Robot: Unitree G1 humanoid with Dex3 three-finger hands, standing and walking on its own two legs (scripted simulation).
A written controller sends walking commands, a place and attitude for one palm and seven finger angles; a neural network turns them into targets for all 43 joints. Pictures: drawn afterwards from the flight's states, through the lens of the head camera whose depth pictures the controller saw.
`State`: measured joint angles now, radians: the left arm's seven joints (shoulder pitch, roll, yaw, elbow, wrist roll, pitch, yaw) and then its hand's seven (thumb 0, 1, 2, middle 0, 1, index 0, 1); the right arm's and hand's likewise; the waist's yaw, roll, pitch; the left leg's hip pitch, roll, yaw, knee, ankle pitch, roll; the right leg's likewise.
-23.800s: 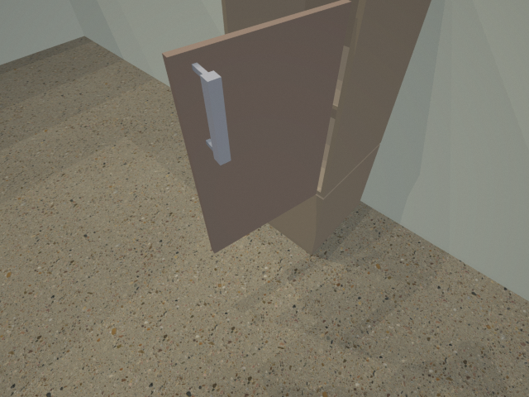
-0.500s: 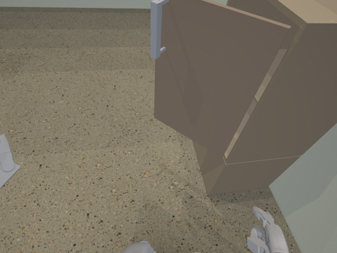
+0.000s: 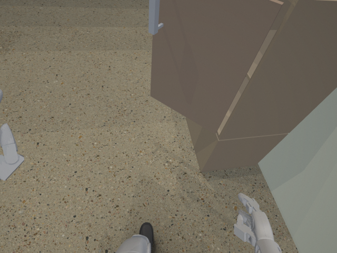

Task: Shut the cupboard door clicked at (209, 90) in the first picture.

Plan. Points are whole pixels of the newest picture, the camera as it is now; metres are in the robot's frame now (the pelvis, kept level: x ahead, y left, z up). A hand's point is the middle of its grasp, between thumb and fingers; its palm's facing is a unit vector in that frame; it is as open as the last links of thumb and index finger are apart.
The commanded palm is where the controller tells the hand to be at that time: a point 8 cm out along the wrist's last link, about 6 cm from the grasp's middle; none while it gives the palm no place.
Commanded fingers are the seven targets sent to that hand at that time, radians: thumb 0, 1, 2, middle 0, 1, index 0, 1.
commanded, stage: stop stepping back and stand still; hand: left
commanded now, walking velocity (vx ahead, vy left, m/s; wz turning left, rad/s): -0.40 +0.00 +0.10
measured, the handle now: (158, 4) +0.82 +0.16 +0.15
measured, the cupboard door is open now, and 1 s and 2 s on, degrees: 45 45 45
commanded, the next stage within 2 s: let the arm hang, fingers relaxed in 0.96 s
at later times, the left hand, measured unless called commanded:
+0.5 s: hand out of the picture +0.17 +0.27 +0.19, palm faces +0.26 -0.88 -0.40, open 7.5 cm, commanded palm +0.11 +0.32 +0.19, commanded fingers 0.00 0.90 0.90 -0.20 -0.30 -0.20 -0.30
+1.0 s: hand out of the picture +0.17 +0.31 +0.19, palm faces +0.34 -0.82 -0.46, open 7.5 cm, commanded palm +0.11 +0.35 +0.19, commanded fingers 0.00 0.90 0.90 -0.20 -0.30 -0.20 -0.30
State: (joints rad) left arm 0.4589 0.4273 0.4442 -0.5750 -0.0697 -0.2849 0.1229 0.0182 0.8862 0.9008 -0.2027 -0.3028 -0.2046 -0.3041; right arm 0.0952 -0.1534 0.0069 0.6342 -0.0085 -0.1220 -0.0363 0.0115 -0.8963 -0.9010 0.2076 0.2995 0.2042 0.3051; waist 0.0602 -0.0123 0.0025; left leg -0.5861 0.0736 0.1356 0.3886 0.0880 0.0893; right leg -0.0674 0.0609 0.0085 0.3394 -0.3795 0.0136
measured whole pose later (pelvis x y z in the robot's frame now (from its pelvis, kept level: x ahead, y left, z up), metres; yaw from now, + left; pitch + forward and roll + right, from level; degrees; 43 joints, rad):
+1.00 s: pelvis -0.05 +0.06 +0.02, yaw -4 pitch +1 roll -1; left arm 0.57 0.46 0.45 -0.55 -0.05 -0.19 0.14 0.02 0.89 0.90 -0.21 -0.30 -0.21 -0.30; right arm 0.23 -0.15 0.03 0.60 -0.01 -0.12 -0.06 0.01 -0.90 -0.90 0.21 0.30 0.20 0.30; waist -0.03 -0.04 -0.02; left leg -0.33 -0.02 0.03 0.41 -0.10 0.05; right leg -0.16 0.06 -0.01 0.42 -0.31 -0.02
